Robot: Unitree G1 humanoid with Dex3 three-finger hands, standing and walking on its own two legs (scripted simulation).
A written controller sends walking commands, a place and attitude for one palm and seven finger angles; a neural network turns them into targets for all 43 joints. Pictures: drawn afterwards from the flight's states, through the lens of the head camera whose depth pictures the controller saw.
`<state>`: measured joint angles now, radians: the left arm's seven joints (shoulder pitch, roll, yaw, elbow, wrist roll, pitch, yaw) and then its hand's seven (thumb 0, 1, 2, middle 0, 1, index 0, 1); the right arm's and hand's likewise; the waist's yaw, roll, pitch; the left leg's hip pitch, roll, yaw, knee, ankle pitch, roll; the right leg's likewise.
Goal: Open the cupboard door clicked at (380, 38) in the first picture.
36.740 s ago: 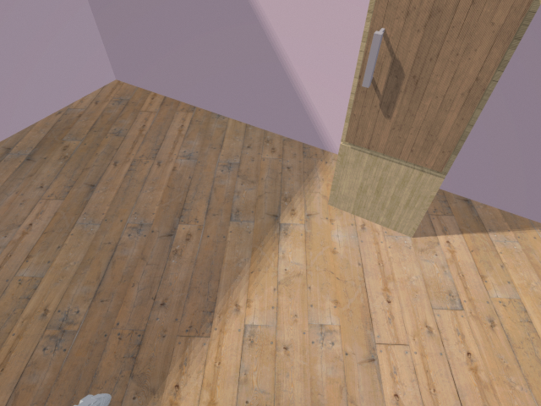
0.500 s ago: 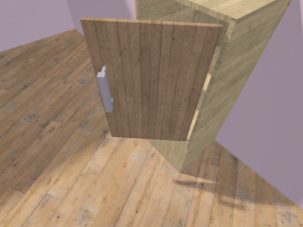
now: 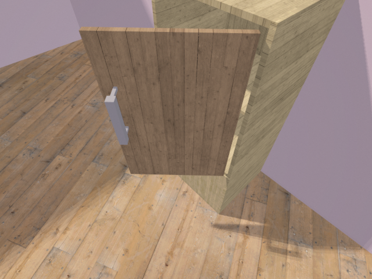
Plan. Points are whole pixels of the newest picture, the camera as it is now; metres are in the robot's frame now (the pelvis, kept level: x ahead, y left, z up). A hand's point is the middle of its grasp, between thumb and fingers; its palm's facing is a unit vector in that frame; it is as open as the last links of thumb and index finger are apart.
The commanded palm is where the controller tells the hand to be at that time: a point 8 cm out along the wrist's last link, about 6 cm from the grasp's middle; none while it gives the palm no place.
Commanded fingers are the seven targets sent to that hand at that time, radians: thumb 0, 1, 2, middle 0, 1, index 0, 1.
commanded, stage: come to a stop and stand still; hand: left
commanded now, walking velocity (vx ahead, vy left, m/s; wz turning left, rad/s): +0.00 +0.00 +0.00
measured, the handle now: (119, 117) +0.52 +0.21 +0.02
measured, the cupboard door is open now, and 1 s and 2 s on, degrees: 45 45 45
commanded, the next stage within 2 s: look again from close up in 0.54 s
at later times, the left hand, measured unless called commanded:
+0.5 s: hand out of the picture +0.06 +0.21 -0.17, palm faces -0.01 -0.97 -0.23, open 7.4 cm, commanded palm none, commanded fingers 0.00 0.90 0.90 -0.20 -0.30 -0.20 -0.30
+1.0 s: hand out of the picture +0.06 +0.23 -0.17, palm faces -0.03 -0.97 -0.25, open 7.4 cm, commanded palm none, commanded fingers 0.00 0.90 0.90 -0.20 -0.30 -0.20 -0.30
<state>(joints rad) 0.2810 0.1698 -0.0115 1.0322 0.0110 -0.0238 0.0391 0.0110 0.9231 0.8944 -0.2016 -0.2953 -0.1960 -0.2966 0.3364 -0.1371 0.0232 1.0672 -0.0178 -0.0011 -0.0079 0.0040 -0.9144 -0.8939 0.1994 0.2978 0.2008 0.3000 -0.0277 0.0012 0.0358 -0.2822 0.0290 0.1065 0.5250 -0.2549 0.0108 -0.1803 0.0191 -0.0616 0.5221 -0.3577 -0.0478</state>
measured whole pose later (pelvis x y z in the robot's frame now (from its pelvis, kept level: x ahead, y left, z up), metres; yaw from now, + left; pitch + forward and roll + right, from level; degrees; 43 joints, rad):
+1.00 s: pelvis +0.03 +0.02 +0.01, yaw -1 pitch +0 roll +1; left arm 0.22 0.25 0.00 1.08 0.02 -0.01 0.02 0.01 0.91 0.89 -0.20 -0.30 -0.20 -0.30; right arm 0.17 -0.23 0.02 1.12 -0.01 -0.01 -0.02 0.00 -0.91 -0.89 0.20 0.30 0.20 0.30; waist 0.00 -0.03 0.03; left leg -0.17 -0.02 0.13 0.40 -0.24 0.04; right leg -0.07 -0.02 -0.04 0.39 -0.33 -0.01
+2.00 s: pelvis +0.01 +0.02 +0.01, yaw +0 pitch +0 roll +0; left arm 0.35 0.13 -0.02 1.14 0.01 -0.02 0.03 0.01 0.91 0.89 -0.20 -0.30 -0.20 -0.30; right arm 0.31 -0.11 0.02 1.18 -0.01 -0.02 -0.03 0.00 -0.91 -0.89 0.20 0.30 0.20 0.30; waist 0.01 -0.04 0.03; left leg -0.20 0.01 0.12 0.44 -0.24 0.03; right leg -0.10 0.00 -0.05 0.42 -0.32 -0.02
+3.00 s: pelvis -0.04 +0.05 +0.00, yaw +0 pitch -1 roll +0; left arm 0.37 0.16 -0.02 1.06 0.03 0.00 0.04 0.01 0.91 0.89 -0.20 -0.29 -0.19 -0.30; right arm 0.30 -0.16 -0.01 1.06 -0.01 0.01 0.00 0.00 -0.92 -0.89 0.20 0.30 0.20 0.30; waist 0.00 -0.02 0.00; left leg -0.27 -0.03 0.13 0.45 -0.17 0.08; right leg -0.19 -0.04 -0.04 0.49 -0.28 0.02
